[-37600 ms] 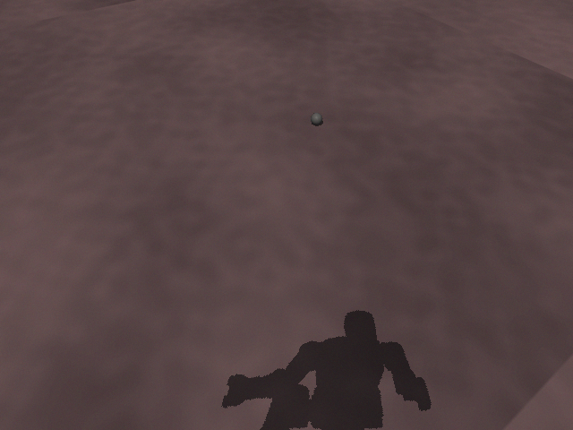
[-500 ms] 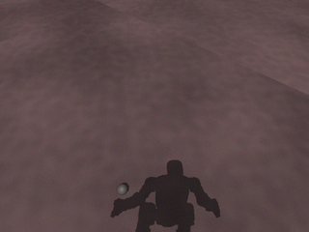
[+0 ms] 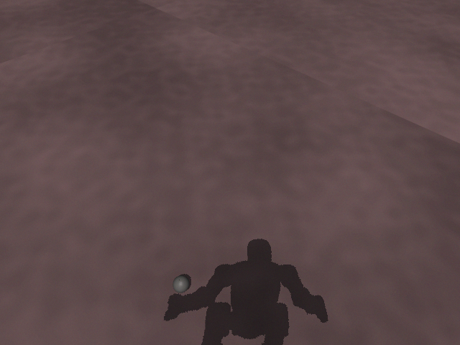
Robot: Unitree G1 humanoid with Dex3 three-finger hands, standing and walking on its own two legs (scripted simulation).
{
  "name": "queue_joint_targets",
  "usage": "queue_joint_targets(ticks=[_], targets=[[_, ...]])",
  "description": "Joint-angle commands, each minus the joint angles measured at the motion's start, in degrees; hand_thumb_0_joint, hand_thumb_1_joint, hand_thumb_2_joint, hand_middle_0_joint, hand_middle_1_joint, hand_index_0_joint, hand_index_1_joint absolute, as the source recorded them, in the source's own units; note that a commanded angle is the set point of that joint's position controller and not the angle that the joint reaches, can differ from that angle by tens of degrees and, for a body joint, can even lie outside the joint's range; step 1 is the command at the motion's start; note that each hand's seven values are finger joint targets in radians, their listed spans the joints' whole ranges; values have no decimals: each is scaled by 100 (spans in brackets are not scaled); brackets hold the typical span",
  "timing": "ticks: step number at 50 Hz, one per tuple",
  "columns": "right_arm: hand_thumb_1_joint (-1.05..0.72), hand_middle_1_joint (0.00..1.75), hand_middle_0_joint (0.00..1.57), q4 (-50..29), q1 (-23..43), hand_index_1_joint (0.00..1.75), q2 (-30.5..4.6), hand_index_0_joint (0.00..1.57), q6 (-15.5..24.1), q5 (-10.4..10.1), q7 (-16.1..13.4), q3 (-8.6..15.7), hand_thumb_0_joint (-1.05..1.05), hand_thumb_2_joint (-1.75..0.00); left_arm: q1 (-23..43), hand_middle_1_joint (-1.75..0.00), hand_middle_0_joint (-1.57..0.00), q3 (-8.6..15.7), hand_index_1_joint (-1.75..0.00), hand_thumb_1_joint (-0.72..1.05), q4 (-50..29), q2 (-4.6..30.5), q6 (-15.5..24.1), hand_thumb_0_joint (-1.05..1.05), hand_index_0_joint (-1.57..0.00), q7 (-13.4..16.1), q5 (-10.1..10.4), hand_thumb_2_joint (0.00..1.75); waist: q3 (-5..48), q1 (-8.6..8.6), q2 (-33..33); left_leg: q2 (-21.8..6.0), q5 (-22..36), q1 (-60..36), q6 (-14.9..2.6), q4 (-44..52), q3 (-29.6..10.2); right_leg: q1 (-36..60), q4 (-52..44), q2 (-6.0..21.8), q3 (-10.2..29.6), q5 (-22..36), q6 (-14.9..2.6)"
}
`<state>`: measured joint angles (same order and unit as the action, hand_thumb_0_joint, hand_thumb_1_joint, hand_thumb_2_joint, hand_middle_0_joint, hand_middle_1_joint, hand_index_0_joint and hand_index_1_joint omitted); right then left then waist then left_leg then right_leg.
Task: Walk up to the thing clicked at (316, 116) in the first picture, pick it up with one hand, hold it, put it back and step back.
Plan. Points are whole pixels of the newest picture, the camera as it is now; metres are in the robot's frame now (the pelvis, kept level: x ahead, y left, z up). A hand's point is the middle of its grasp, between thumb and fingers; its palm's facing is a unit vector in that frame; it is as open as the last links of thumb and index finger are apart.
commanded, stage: stand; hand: left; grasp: from above
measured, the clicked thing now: (181, 284) +0.46 +0.21 -0.75
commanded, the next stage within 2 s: step back in 0.10 s
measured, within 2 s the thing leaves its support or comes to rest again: neither
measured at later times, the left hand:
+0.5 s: hand out of the picture +0.05 +0.28 -0.17, palm faces -0.03 -0.92 -0.40, open 7.4 cm
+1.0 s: hand out of the picture -0.04 +0.33 -0.18, palm faces -0.09 -0.92 -0.39, open 7.4 cm
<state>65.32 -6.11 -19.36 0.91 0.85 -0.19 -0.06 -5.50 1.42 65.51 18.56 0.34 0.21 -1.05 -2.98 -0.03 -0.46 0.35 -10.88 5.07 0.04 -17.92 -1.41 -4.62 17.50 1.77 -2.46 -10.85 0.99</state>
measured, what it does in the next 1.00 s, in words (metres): walks backwards: left foot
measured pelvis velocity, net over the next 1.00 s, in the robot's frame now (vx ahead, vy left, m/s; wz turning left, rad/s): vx -0.15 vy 0.07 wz -0.06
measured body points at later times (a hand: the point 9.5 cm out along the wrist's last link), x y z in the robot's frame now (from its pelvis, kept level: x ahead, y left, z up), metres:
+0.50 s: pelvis -0.07 +0.01 -0.02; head +0.00 +0.01 +0.42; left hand +0.05 +0.33 -0.14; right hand +0.03 -0.31 -0.15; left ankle -0.09 +0.13 -0.70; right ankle -0.01 -0.13 -0.75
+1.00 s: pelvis -0.15 +0.07 -0.03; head -0.07 +0.07 +0.41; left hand -0.04 +0.38 -0.15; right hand -0.07 -0.24 -0.15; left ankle -0.14 +0.15 -0.75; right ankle -0.17 -0.04 -0.74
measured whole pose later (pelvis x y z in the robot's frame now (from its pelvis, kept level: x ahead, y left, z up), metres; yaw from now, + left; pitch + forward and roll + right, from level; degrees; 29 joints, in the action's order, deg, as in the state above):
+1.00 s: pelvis -0.15 +0.07 -0.03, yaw -3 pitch -1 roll +0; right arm 49.6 -7.5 -20.4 -1.4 0.9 -1.3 2.9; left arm -7.8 4.3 50.0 21.7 -3.2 0.9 -1.5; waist -11.7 0.6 1.3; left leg 2.3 -19.0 16.7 -4.1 -36.8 4.5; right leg -17.0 42.3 -2.5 4.4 -24.6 -0.6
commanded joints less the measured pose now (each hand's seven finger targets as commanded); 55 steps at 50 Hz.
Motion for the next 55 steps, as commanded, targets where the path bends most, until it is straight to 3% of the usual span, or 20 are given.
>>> queue_joint_targets(ticks=[1, 6, 14, 17, 19, 21, 23, 27, 30, 32, 33, 34, 36, 38, 43, 46, 50, 52, 54, 55], targets=[[-90, 30, 20, -337, 195, 30, -1153, 20, 100, -7, -85, 219, 0, -90, 140, -30, -20, 173, -30, 90, -310, 1184, 124, 0, -20, 75, 36, 90, 438, -24, 31, -747, 1209, 90, -129, 228, -496, 201, -189, 630, 470, 956, -166], [-90, 30, 20, -556, 299, 30, -1439, 20, -56, -113, -34, 363, 0, -90, 118, -30, -20, 422, -30, 90, -559, 1607, 69, 0, -20, 133, 162, 90, 48, 44, 87, -659, 2277, 480, -268, -527, -470, -248, 467, 547, 461, 1923, -277], [-90, 30, 20, -1011, 324, 30, -1570, 20, -224, -129, 16, 556, 0, -90, 79, -30, -20, 398, -30, 90, -1098, 1416, -70, 0, -20, 119, 94, 90, 871, 104, -275, -783, 1889, 609, -708, -1045, -688, -443, 1389, 359, 449, 1041, -525], [-90, 30, 20, -1189, 363, 30, -1448, 20, -292, -137, 31, 571, 0, -90, -51, -30, -20, 483, -30, 90, -1191, 1648, -78, 0, -20, 110, 53, 90, 915, -11, 128, -319, 891, 970, -560, -1936, -473, -513, 1109, 865, 954, 1233, -921], [-90, 30, 20, -1227, 215, 30, -1264, 20, -364, -111, 58, 542, 0, -90, 127, -30, -20, 586, -30, 90, -1347, 1983, -65, 0, -20, 126, -1, 90, 706, -50, 1082, 485, -1290, 1373, -214, -3485, 21, -747, 302, 1971, 1976, 1661, -1637], [-90, 30, 20, -1275, -103, 30, -1339, 20, -447, -56, 78, 568, 0, -90, 372, -30, -20, 637, -30, 90, -1592, 2110, -30, 0, -20, 161, -111, 90, 496, 38, 1194, 301, -2229, 1496, -192, -4607, -482, -1393, 192, 2335, 2170, 1552, -1932], [-90, 30, 20, -1203, -503, 30, -1419, 20, -436, -166, 121, 628, 0, -90, 872, -30, -20, 610, -30, 90, -1789, 1891, -53, 0, -20, 175, -115, 90, 443, 287, 1101, 320, -1951, 1365, -185, -4709, -486, -1570, 332, 1815, 1446, 1162, -1595], [-90, 30, 20, -1258, -676, 30, -1410, 20, -336, -96, 97, 589, 0, -90, 635, -30, -20, 612, -30, 90, -1944, 1813, -101, 0, -20, 207, -179, 90, 689, 80, 1086, -17, -1717, 1470, -118, -2639, -229, -610, 1106, 1469, 1186, 1356, -1106], [-90, 30, 20, -1253, -783, 30, -1321, 20, -193, 109, 10, 639, 0, -90, 414, -30, -20, 557, -30, 90, -1992, 1663, -269, 0, -20, 145, 12, 90, 701, 177, 497, -72, 461, 707, -49, -289, -128, -656, 2396, 840, 659, 1241, -651], [-90, 30, 20, -1437, -530, 30, -2149, 20, -152, 276, -37, 797, 0, -90, 153, -30, -20, 466, -30, 90, -2037, 1152, -338, 0, -20, 192, 97, 90, 438, -26, -1240, -1489, 3325, -169, -427, -469, -2174, -2834, 3843, -815, 711, -2484, -271], [-90, 30, 20, -1531, -562, 30, -2388, 20, -164, 181, -45, 816, 0, -90, 368, -30, -20, 512, -30, 90, -2087, 1341, -332, 0, -20, 276, 43, 90, 418, 301, -1335, -2016, 3555, 482, -997, -436, -2453, -2562, 4314, -792, 1271, -2863, -174], [-90, 30, 20, -1555, -374, 30, -2314, 20, -160, 155, -66, 815, 0, -90, 569, -30, -20, 526, -30, 90, -2047, 1443, -327, 0, -20, 318, 6, 90, 256, 328, -1328, -2067, 2829, 917, -1149, -162, -2655, -2431, 4826, -790, 1495, -2713, -186], [-90, 30, 20, -1672, 148, 30, -1714, 20, -148, 220, -153, 671, 0, -90, 357, -30, -20, 541, -30, 90, -1916, 1442, -321, 0, -20, 267, 99, 90, 203, -5, -865, -1208, 3371, 254, -724, -713, -1235, -2816, 5037, -782, 1594, -1890, -263], [-90, 30, 20, -1737, 86, 30, -1529, 20, -128, 127, -226, 659, 0, -90, -136, -30, -20, 511, -30, 90, -1929, 1364, -323, 0, -20, 226, 90, 90, 409, -204, -767, -997, 3331, -312, -393, -890, -870, -2943, 4945, -803, 1373, -1373, -282], [-90, 30, 20, -1763, -567, 30, -1474, 20, -140, 49, -271, 707, 0, -90, 94, -30, -20, 510, -30, 90, -2141, 1305, -196, 0, -20, 188, -4, 90, 659, 252, -544, -1408, 3454, -1133, -1084, -1199, -1159, -2698, 3770, -597, 1032, -1699, 2], [-90, 30, 20, -1815, -622, 30, -1554, 20, -153, 28, -259, 740, 0, -90, 19, -30, -20, 524, -30, 90, -2161, 1282, -181, 0, -20, 155, -15, 90, 648, 294, -554, -1427, 3113, -939, -1094, -1246, -1130, -2216, 2796, -415, 776, -1611, -74], [-90, 30, 20, -1957, -256, 30, -1587, 20, -206, -66, -195, 695, 0, -90, -552, -30, -20, 549, -30, 90, -1937, 1217, -107, 0, -20, 117, -78, 90, 705, 19, -487, -1202, 2385, -120, -932, -1614, -880, -1058, 1144, -425, 428, -498, -326], [-90, 30, 20, -2029, -53, 30, -1413, 20, -206, -154, -169, 629, 0, -90, -762, -30, -20, 615, -30, 90, -1878, 1468, -54, 0, -20, 128, -125, 90, 937, -59, 180, -890, 1315, 818, -605, -2065, -686, -135, 990, 133, 1258, 1540, -562], [-90, 30, 20, -2070, 118, 30, -1254, 20, -271, -162, -194, 606, 0, -90, -219, -30, -20, 716, -30, 90, -2169, 2097, -77, 0, -20, 106, -88, 90, 375, -180, 1839, 439, -2223, 1471, -70, -4010, -70, -1084, 396, 1882, 3355, 2324, -1981], [-90, 30, 20, -2009, -9, 30, -1368, 20, -297, -122, -199, 643, 0, -90, -250, -30, -20, 729, -30, 90, -2306, 2007, -50, 0, -20, 107, -124, 90, 152, -201, 1548, 384, -2757, 1503, -5, -4698, -582, -1283, 372, 2033, 3581, 2451, -2123]])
